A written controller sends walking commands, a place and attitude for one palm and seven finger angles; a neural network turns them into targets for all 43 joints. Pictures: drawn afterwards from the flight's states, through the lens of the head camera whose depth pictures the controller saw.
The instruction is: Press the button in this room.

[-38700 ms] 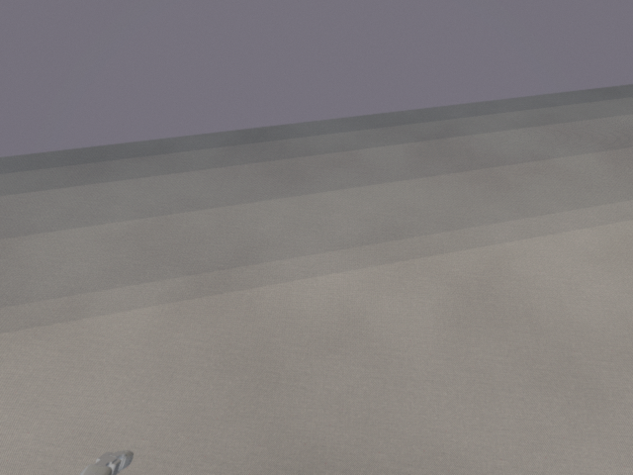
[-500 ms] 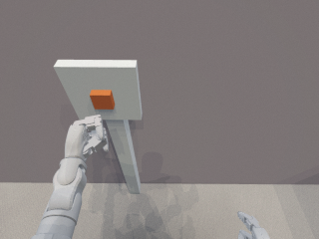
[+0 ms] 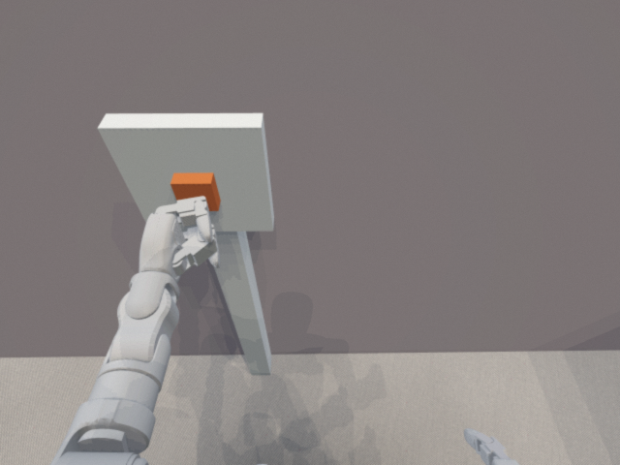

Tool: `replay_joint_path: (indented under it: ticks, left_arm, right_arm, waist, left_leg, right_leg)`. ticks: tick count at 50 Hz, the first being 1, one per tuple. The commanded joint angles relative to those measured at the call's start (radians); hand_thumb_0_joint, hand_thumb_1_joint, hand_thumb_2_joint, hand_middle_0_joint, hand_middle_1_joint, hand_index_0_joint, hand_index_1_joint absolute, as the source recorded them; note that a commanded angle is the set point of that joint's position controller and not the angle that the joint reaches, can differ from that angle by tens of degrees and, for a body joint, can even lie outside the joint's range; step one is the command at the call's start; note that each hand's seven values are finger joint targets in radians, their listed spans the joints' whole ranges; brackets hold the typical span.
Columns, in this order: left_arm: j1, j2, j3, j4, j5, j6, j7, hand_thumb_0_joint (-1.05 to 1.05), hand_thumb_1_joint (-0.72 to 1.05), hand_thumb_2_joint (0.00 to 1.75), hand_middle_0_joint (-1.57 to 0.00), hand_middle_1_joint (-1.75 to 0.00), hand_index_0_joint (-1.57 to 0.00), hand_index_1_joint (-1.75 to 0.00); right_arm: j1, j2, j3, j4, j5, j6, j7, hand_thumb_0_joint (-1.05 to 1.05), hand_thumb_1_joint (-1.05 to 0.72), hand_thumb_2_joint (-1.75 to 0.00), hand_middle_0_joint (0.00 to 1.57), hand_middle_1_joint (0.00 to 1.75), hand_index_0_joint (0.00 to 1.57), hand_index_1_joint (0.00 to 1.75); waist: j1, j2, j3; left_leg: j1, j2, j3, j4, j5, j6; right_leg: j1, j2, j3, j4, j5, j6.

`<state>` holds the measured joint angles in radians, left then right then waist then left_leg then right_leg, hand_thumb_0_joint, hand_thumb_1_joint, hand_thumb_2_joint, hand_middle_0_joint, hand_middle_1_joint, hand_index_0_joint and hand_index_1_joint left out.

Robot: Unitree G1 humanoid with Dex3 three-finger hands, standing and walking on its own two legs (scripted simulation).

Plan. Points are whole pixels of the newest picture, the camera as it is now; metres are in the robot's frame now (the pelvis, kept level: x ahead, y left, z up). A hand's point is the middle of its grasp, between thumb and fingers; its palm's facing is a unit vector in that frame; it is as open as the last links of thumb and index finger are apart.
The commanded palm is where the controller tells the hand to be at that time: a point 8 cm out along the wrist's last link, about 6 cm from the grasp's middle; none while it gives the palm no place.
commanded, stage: press the button with the knuckle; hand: left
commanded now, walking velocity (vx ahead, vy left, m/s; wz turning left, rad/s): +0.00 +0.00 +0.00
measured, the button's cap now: (197, 190) +0.45 +0.16 +0.11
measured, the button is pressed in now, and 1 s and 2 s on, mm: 0 9 0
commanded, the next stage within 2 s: hold the button down briefly in 0.58 s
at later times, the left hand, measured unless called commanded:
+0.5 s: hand (211, 228) +0.41 +0.14 +0.08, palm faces +0.01 -1.00 -0.02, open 3.4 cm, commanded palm +0.40 +0.20 +0.09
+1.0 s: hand (211, 228) +0.41 +0.15 +0.08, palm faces +0.01 -1.00 -0.02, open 3.5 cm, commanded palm +0.41 +0.20 +0.09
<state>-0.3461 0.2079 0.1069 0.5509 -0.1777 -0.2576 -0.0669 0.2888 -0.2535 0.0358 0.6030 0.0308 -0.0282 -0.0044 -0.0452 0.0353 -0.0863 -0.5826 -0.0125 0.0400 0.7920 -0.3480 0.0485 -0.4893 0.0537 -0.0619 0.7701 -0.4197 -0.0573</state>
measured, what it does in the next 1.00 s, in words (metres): stands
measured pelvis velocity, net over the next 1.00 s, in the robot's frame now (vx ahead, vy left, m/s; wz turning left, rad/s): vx -0.04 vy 0.00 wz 0.03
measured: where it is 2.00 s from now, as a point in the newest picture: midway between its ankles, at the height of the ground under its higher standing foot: outside the picture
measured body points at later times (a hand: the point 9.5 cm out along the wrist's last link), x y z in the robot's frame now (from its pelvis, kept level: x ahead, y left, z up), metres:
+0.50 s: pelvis -0.01 +0.00 +0.00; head +0.04 +0.00 +0.44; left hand +0.40 +0.20 +0.08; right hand +0.09 -0.25 -0.12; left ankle +0.03 +0.09 -0.71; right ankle -0.02 -0.08 -0.71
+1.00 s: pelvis -0.04 +0.00 -0.01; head +0.01 +0.01 +0.43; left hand +0.40 +0.20 +0.08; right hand +0.02 -0.26 -0.13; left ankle +0.03 +0.09 -0.71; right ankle -0.02 -0.08 -0.71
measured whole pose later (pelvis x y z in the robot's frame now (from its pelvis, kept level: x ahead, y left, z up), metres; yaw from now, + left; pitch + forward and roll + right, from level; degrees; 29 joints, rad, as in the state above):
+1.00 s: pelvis -0.04 +0.00 -0.01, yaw +1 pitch +10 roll -2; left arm -0.76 0.30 0.15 1.07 -0.16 -0.41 -0.09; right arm 0.34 -0.27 0.05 0.68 0.04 -0.05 -0.03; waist -0.10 0.03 -0.06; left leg -0.75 -0.01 0.00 0.87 -0.30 0.05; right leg -0.64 0.06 -0.11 0.84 -0.39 -0.06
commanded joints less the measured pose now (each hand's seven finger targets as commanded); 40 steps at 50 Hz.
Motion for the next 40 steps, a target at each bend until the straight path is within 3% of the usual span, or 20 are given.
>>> replay_joint_path:
  ticks: [1, 4, 7, 9, 10, 13, 15, 17, 19, 20, 22, 26, 31, 33, 36, 40]
  left_arm:
    - [-0.368, 0.154, 0.069, -0.182, -0.015, -0.066, -0.001, 0.0, 0.9, 0.9, -1.3, -1.5, -1.3, -1.5]
    - [-0.445, 0.157, 0.071, -0.197, -0.007, -0.095, 0.007, 0.0, 0.9, 0.9, -1.3, -1.5, -1.3, -1.5]
    - [-0.487, 0.17, 0.076, -0.158, 0.001, -0.116, 0.011, 0.0, 0.9, 0.9, -1.3, -1.5, -1.3, -1.5]
    - [-0.455, 0.182, 0.095, -0.112, 0.0, -0.117, 0.004, 0.0, 0.9, 0.9, -1.3, -1.5, -1.3, -1.5]
    - [-0.472, 0.197, 0.096, -0.109, 0.0, -0.118, 0.0, 0.0, 0.9, 0.9, -1.3, -1.5, -1.3, -1.5]
    - [-0.57, 0.17, 0.075, -0.081, -0.009, -0.115, -0.005, 0.0, 0.9, 0.9, -1.3, -1.5, -1.3, -1.5]
    - [-0.57, 0.209, 0.108, -0.041, -0.011, -0.111, -0.004, 0.0, 0.9, 0.9, -1.3, -1.5, -1.3, -1.5]
    - [-0.647, 0.181, 0.077, -0.023, -0.007, -0.113, -0.003, 0.0, 0.9, 0.9, -1.3, -1.5, -1.3, -1.5]
    - [-0.677, 0.19, 0.09, 0.013, -0.005, -0.121, 0.0, 0.0, 0.9, 0.9, -1.3, -1.5, -1.3, -1.5]
    - [-0.684, 0.205, 0.094, 0.037, 0.0, -0.122, 0.001, 0.0, 0.9, 0.9, -1.3, -1.5, -1.3, -1.5]
    - [-0.731, 0.204, 0.094, 0.075, 0.002, -0.131, 0.003, 0.0, 0.9, 0.9, -1.3, -1.5, -1.3, -1.5]
    - [-0.82, 0.192, 0.074, 0.106, 0.01, -0.16, 0.003, 0.0, 0.9, 0.9, -1.3, -1.5, -1.3, -1.5]
    - [-0.934, 0.233, 0.085, 0.211, 0.004, -0.175, -0.001, 0.0, 0.9, 0.9, -1.3, -1.5, -1.3, -1.5]
    - [-0.969, 0.212, 0.058, 0.228, 0.002, -0.18, -0.006, 0.0, 0.9, 0.9, -1.3, -1.5, -1.3, -1.5]
    - [-0.979, 0.28, 0.109, 0.272, -0.003, -0.179, -0.004, 0.0, 0.9, 0.9, -1.3, -1.5, -1.3, -1.5]
    - [-1.019, 0.272, 0.088, 0.287, -0.008, -0.179, -0.013, 0.0, 0.9, 0.9, -1.3, -1.5, -1.3, -1.5]
  right_arm:
    - [-0.02, -0.142, -0.06, -0.129, 0.006, -0.035, -0.016, 0.0, -0.9, -0.9, 0.2, 0.3, 0.2, 0.3]
    - [-0.008, -0.138, -0.06, -0.114, 0.002, -0.036, -0.016, 0.0, -0.9, -0.9, 0.2, 0.3, 0.2, 0.3]
    - [0.003, -0.139, -0.062, -0.098, 0.0, -0.034, -0.015, 0.0, -0.9, -0.9, 0.2, 0.3, 0.2, 0.3]
    - [0.012, -0.143, -0.065, -0.095, 0.0, -0.032, -0.013, 0.0, -0.9, -0.9, 0.2, 0.3, 0.2, 0.3]
    - [0.015, -0.15, -0.065, -0.096, 0.0, -0.029, -0.014, 0.0, -0.9, -0.9, 0.2, 0.3, 0.2, 0.3]
    - [0.019, -0.145, -0.066, -0.083, 0.004, -0.028, -0.018, 0.0, -0.9, -0.9, 0.2, 0.3, 0.2, 0.3]
    - [0.029, -0.154, -0.067, -0.076, 0.002, -0.024, -0.021, 0.0, -0.9, -0.9, 0.2, 0.3, 0.2, 0.3]
    - [0.025, -0.148, -0.063, -0.071, 0.006, -0.022, -0.023, 0.0, -0.9, -0.9, 0.2, 0.3, 0.2, 0.3]
    - [0.034, -0.149, -0.065, -0.06, 0.003, -0.025, -0.023, 0.0, -0.9, -0.9, 0.2, 0.3, 0.2, 0.3]
    - [0.041, -0.154, -0.064, -0.057, 0.002, -0.022, -0.023, 0.0, -0.9, -0.9, 0.2, 0.3, 0.2, 0.3]
    - [0.045, -0.152, -0.063, -0.051, 0.002, -0.022, -0.024, 0.0, -0.9, -0.9, 0.2, 0.3, 0.2, 0.3]
    - [0.053, -0.152, -0.062, -0.041, 0.001, -0.028, -0.021, 0.0, -0.9, -0.9, 0.2, 0.3, 0.2, 0.3]
    - [0.062, -0.159, -0.053, -0.028, 0.006, -0.029, -0.03, 0.0, -0.9, -0.9, 0.2, 0.3, 0.2, 0.3]
    - [0.062, -0.157, -0.05, -0.025, 0.01, -0.034, -0.034, 0.0, -0.9, -0.9, 0.2, 0.3, 0.2, 0.3]
    - [0.07, -0.165, -0.047, -0.021, 0.011, -0.036, -0.039, 0.0, -0.9, -0.9, 0.2, 0.3, 0.2, 0.3]
    - [0.073, -0.164, -0.042, -0.022, 0.013, -0.043, -0.043, 0.0, -0.9, -0.9, 0.2, 0.3, 0.2, 0.3]
  waist:
    - [-0.004, -0.081, -0.26]
    - [-0.01, -0.012, -0.281]
    - [-0.023, -0.01, -0.283]
    - [-0.012, -0.021, -0.295]
    - [-0.021, -0.03, -0.304]
    - [-0.041, -0.016, -0.297]
    - [-0.038, -0.047, -0.297]
    - [-0.056, -0.028, -0.277]
    - [-0.052, -0.005, -0.288]
    - [-0.062, -0.037, -0.281]
    - [-0.067, -0.043, -0.28]
    - [-0.075, 0.024, -0.309]
    - [-0.105, -0.063, -0.267]
    - [-0.113, -0.017, -0.262]
    - [-0.111, -0.037, -0.268]
    - [-0.122, -0.01, -0.262]
  left_leg:
    - [0.203, 0.004, -0.073, -0.078, 0.207, -0.003]
    - [0.242, 0.005, -0.078, -0.07, 0.224, -0.007]
    - [0.238, 0.006, -0.08, -0.061, 0.214, -0.006]
    - [0.23, 0.006, -0.079, -0.059, 0.215, -0.008]
    - [0.222, 0.006, -0.082, -0.056, 0.211, -0.006]
    - [0.241, 0.007, -0.084, -0.057, 0.198, -0.006]
    - [0.22, 0.007, -0.086, -0.055, 0.189, -0.004]
    - [0.218, 0.006, -0.087, -0.06, 0.162, -0.004]
    - [0.227, 0.006, -0.092, -0.054, 0.149, -0.006]
    - [0.213, 0.008, -0.096, -0.053, 0.144, -0.003]
    - [0.204, 0.006, -0.095, -0.054, 0.123, -0.003]
    - [0.24, 0.008, -0.109, -0.047, 0.113, -0.008]
    - [0.131, 0.005, -0.105, -0.048, -0.012, 0.001]
    - [0.138, 0.005, -0.106, -0.053, -0.039, -0.001]
    - [0.091, 0.003, -0.106, -0.049, -0.079, 0.002]
    - [0.064, 0.004, -0.109, -0.05, -0.13, 0.0]
  right_leg:
    - [0.037, -0.02, 0.072, -0.122, 0.344, 0.041]
    - [0.007, -0.017, 0.066, -0.111, 0.339, 0.035]
    - [-0.011, -0.015, 0.069, -0.108, 0.324, 0.037]
    - [-0.001, -0.014, 0.069, -0.106, 0.327, 0.036]
    - [0.001, -0.013, 0.07, -0.104, 0.323, 0.037]
    - [-0.03, -0.012, 0.069, -0.111, 0.308, 0.04]
    - [-0.021, -0.011, 0.07, -0.114, 0.299, 0.041]
    - [-0.048, -0.014, 0.069, -0.118, 0.271, 0.042]
    - [-0.069, -0.012, 0.069, -0.115, 0.246, 0.04]
    - [-0.069, -0.011, 0.067, -0.116, 0.239, 0.041]
    - [-0.08, -0.012, 0.069, -0.116, 0.221, 0.043]
    - [-0.127, -0.01, 0.064, -0.106, 0.188, 0.036]
    - [-0.123, -0.013, 0.089, -0.129, 0.079, 0.048]
    - [-0.144, -0.014, 0.09, -0.133, 0.052, 0.045]
    - [-0.129, -0.016, 0.107, -0.14, 0.007, 0.047]
    - [-0.141, -0.02, 0.113, -0.141, -0.049, 0.046]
